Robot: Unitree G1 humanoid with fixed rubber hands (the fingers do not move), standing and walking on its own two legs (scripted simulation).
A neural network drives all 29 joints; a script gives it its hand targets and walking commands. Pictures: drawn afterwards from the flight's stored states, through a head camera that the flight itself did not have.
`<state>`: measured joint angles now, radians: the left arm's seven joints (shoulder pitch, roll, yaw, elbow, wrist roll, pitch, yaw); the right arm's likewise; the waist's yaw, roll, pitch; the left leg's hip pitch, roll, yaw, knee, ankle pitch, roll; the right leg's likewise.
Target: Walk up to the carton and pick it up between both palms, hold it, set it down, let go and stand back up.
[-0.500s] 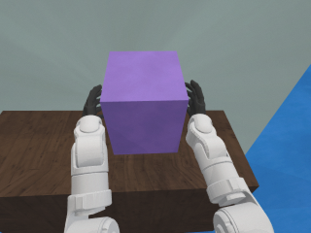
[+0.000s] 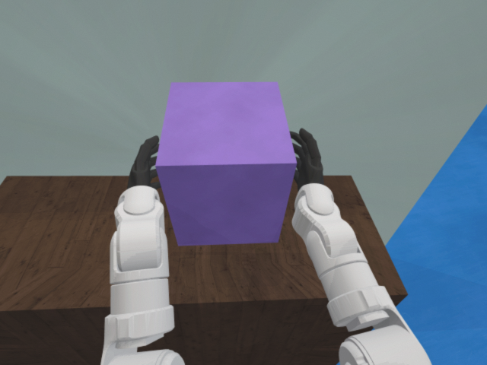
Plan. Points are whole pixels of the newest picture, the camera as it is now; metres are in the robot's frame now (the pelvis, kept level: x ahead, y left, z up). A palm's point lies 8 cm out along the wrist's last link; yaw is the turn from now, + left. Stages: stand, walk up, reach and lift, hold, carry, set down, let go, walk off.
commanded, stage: set down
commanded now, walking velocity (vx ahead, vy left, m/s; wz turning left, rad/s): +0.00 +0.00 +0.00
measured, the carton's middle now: (226, 165) +0.39 +0.01 +0.16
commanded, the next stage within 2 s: none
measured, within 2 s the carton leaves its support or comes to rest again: neither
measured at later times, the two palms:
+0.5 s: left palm (146, 216) +0.34 +0.14 +0.09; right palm (296, 195) +0.37 -0.11 +0.10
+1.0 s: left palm (162, 225) +0.35 +0.12 +0.05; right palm (299, 196) +0.39 -0.13 +0.07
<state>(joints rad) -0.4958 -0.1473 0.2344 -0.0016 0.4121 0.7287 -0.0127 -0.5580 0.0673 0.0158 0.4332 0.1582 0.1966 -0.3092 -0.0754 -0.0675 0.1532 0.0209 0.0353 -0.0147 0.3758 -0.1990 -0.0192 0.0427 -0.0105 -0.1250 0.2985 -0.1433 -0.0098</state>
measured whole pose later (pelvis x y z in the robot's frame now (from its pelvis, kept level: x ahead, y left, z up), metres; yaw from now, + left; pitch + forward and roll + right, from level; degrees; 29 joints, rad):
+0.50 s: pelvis +0.01 -0.01 +0.00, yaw +0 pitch -6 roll -1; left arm -0.39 -0.19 0.24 0.22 0.38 0.39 0.05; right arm -0.51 0.10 -0.11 0.69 -0.03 -0.15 -0.20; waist 0.01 -0.05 0.10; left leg -0.07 0.05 -0.02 0.37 -0.19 -0.03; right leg -0.05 0.00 -0.13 0.29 -0.14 -0.02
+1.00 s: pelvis +0.01 -0.02 +0.00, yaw -1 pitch +0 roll -1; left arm -0.41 -0.20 0.29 0.41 0.32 0.23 0.11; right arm -0.59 0.05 -0.12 0.85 -0.04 -0.22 -0.18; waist 0.04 -0.02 0.05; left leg -0.18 0.07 -0.01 0.36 -0.18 -0.06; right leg -0.17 0.03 -0.12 0.30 -0.14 -0.05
